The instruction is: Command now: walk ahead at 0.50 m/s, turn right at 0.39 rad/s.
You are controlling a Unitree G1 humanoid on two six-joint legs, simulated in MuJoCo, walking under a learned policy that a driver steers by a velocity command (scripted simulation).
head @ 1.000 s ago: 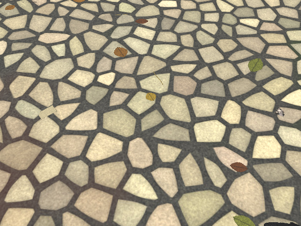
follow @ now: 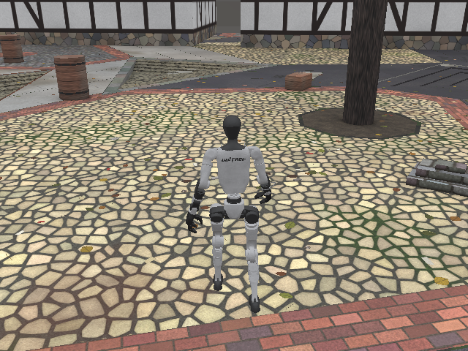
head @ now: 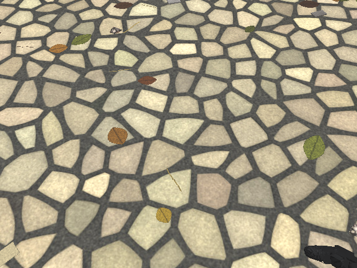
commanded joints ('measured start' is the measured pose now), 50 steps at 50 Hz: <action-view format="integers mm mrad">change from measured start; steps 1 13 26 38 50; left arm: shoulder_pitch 45 -198 27 -113 -16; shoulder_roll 93 31 308 114 148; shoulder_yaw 8 25 116 43 53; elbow -90 -192 -180 -165 -51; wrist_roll -24 -10 -14 11 -2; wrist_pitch -37 16 23 -47 -14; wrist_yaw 1 -20 -25 -10 10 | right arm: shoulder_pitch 377 173 343 87 -59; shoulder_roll -204 -158 -52 -103 -122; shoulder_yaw -69 -64 -23 -42 -33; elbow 33 85 79 73 12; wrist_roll -2 -13 -20 0 16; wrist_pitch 8 -7 31 29 -2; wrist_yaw -11 -34 -29 -25 26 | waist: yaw -181 -91 -23 -61 -45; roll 236 66 -287 -26 -84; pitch -334 19 -262 -14 16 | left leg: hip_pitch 812 367 -148 -206 -102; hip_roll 381 240 7 133 21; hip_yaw -657 54 181 -47 8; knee -208 -409 717 333 -38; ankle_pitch -334 116 -435 49 48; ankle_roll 210 158 -37 -47 46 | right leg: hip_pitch -648 -603 423 -44 196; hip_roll -8 -149 -293 -187 -254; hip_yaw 90 21 515 93 55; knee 644 282 -162 -456 -315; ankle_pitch -101 446 196 608 816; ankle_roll -20 15 -349 -226 -156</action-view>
